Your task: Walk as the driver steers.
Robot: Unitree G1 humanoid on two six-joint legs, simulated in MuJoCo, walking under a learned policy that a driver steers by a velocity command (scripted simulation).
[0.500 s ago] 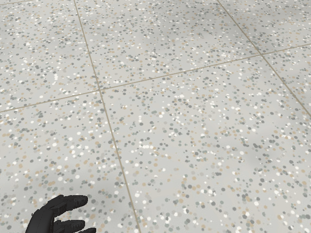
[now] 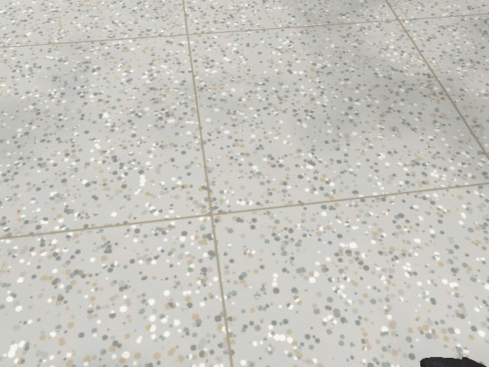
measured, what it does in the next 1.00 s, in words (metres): walks ahead: right foot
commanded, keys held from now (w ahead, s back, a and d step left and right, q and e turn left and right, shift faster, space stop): w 0.68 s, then w+q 0.32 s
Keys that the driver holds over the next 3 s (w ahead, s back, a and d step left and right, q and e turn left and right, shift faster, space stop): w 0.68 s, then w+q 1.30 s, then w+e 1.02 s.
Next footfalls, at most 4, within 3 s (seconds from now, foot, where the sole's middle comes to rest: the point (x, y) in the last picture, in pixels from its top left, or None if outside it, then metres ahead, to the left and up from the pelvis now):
0.56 right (309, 363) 0.49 -0.12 -0.76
1.12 left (225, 259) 0.78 0.13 -0.76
1.60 right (263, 177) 1.11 0.03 -0.76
2.12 left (153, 158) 1.16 0.43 -0.76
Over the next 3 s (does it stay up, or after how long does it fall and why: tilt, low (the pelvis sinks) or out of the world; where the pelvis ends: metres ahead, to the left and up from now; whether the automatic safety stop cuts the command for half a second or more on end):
stays up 1.53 0.48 0.02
